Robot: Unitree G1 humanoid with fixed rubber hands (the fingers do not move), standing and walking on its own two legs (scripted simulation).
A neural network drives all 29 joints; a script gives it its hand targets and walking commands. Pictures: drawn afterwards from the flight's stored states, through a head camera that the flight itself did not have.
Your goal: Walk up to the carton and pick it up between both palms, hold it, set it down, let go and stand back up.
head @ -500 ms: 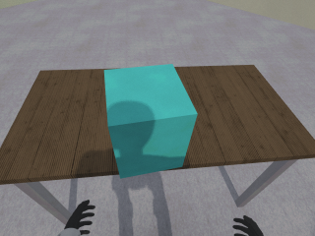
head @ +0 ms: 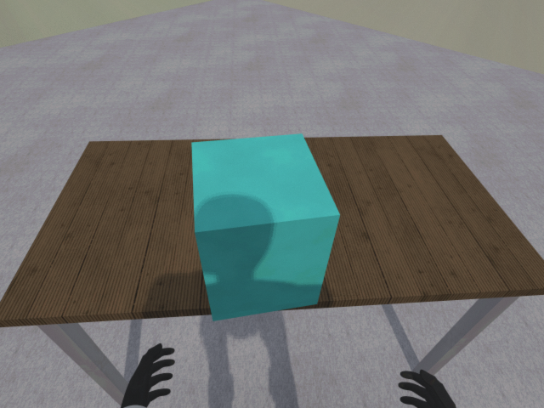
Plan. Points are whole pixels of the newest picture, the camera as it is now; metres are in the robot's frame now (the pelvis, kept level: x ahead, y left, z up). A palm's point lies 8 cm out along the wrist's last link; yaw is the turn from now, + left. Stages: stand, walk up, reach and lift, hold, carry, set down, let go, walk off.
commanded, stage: reach and lift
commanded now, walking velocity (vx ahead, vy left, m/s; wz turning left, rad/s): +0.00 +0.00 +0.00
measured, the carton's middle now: (257, 227) +0.44 +0.06 +0.02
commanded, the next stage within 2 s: none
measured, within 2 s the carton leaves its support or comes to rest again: neither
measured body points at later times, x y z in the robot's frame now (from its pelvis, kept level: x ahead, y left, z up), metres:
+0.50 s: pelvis +0.04 +0.00 +0.00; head +0.02 +0.02 +0.45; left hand +0.21 +0.23 -0.04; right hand +0.22 -0.20 -0.03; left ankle -0.01 +0.10 -0.74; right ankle +0.04 -0.09 -0.74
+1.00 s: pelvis +0.02 +0.01 +0.00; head +0.00 +0.03 +0.45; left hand +0.25 +0.22 +0.00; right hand +0.28 -0.18 +0.01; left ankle -0.01 +0.10 -0.74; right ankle +0.04 -0.09 -0.74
